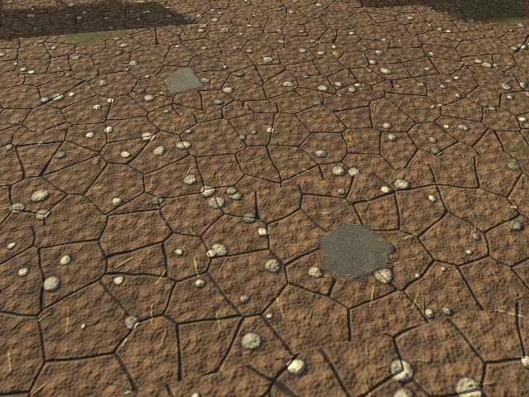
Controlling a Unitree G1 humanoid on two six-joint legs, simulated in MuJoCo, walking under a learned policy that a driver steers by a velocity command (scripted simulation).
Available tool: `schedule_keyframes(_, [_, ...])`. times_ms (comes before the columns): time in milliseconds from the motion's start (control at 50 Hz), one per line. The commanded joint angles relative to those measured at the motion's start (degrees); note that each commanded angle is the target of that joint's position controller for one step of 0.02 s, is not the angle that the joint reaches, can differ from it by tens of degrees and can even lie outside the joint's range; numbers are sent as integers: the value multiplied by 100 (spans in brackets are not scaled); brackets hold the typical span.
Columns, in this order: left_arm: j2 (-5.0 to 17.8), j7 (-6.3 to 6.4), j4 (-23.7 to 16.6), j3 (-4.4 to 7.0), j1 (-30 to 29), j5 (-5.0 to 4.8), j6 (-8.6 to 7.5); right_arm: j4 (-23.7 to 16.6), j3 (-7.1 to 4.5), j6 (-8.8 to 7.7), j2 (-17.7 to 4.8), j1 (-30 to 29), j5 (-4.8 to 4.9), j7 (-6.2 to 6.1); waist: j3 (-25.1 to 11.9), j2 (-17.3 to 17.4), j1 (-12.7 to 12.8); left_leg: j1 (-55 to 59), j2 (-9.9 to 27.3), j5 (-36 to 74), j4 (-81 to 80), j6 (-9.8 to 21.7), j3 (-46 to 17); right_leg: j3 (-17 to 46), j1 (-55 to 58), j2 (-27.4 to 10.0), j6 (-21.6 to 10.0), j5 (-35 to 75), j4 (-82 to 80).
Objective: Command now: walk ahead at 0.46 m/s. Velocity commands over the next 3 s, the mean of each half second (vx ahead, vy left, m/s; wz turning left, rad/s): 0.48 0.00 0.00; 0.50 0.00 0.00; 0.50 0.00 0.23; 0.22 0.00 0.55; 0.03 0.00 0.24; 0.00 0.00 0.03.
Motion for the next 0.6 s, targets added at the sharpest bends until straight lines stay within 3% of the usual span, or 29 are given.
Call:
schedule_keyframes(20, [284,-84,-287,55,-211,37,-47,-101,-83,-161,-551,406,32,-50,476,627,-11,1031,1409,-275,-1782,524,-1831,104,-1701,-364,100,665,354])
schedule_keyframes(80, [156,-87,-428,29,-634,31,53,148,-46,-218,-479,965,64,-76,458,607,-65,1302,1317,1445,-1588,597,-1314,-96,-1962,-347,274,962,153])
schedule_keyframes(160, [28,-87,-821,-62,-1606,5,80,231,5,-202,-430,1153,58,-106,673,617,-203,1180,1179,2289,-1575,652,-899,-321,-1943,-271,402,1413,-895])
schedule_keyframes(260, [49,-69,-1133,-136,-2156,-57,84,398,-7,-199,-531,1317,47,-120,805,714,-291,1272,1285,2982,-1492,672,-671,-579,-1217,-55,142,1690,-2067])
schedule_keyframes(300, [177,-15,-1123,-88,-1891,-68,61,433,-26,-188,-599,1199,39,-119,695,704,-93,1483,1387,4063,-1093,610,-573,-593,-725,84,-83,1437,-2251])
schedule_keyframes(320, [279,25,-1010,-34,-1471,-62,39,428,-48,-172,-676,1108,32,-133,469,726,90,1608,1367,4873,-603,537,-491,-614,-243,241,-187,1192,-2324])
schedule_keyframes(340, [407,66,-783,44,-716,-54,-1,426,-81,-146,-774,1024,45,-146,85,701,407,1594,1283,5318,251,451,-392,-634,554,411,-304,1115,-2473])
schedule_keyframes(360, [561,119,-466,138,274,0,-53,401,-91,-123,-813,930,89,-147,-401,555,824,1071,1080,4827,1459,340,-225,-514,1817,343,-458,1271,-2782])
schedule_keyframes(380, [1040,178,-315,274,1215,148,-92,258,-30,-102,-551,1063,123,-120,-1105,-95,1034,-109,728,2559,3359,242,-8,1070,3184,-1050,-745,326,-2910])
schedule_keyframes(400, [1386,155,-364,322,1166,134,-57,196,51,-96,68,1729,264,-39,-1674,-1064,549,-2004,-350,-1879,5284,64,-324,3991,4267,-2472,-1541,-124,-3743])
schedule_keyframes(420, [1141,141,-386,311,685,-112,12,119,-94,-82,-541,1091,161,-55,-1084,-350,603,-2611,-81,-1392,5554,171,-893,3923,3663,-2166,-1466,-882,-4156])
schedule_keyframes(440, [762,145,-493,207,92,-126,2,-80,-133,-127,-636,539,148,-36,-204,-201,389,-2749,218,-781,5351,198,-829,2946,2769,-1966,-1265,-537,-4273])
schedule_keyframes(460, [466,131,-505,130,-161,-81,-53,-96,-140,-164,-582,331,131,-37,160,78,229,-2447,383,-418,5015,190,-811,2317,2033,-1716,-1083,470,-4428])
schedule_keyframes(500, [155,163,-352,24,-95,-101,-171,-8,-130,-11,-352,570,-17,2,225,-22,-154,-1693,600,-238,4405,57,-807,1384,1234,-1263,-737,1618,-4498])
schedule_keyframes(540, [200,164,-205,10,256,-126,-289,-43,-130,150,-225,525,-24,36,242,-60,-247,-1587,586,-240,4085,-71,-691,1083,1096,-1153,-724,2245,-4528])
schedule_keyframes(600, [480,169,-179,43,394,-176,-356,-417,-106,273,-258,-388,-35,52,630,-41,-256,-1831,649,452,2889,-219,-472,623,779,-913,-635,2362,-4814])
Next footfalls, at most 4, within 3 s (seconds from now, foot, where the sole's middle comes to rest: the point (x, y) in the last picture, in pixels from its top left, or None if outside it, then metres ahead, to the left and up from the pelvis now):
0.38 right None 0.36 -0.09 -0.78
0.88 left None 0.53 0.08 -0.78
1.38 right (302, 307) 0.89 -0.13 -0.95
1.74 left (238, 255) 1.09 0.08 -0.95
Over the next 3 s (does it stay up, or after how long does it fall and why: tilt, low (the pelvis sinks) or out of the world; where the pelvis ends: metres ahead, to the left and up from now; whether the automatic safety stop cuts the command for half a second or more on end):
stays up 1.02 -0.05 -0.17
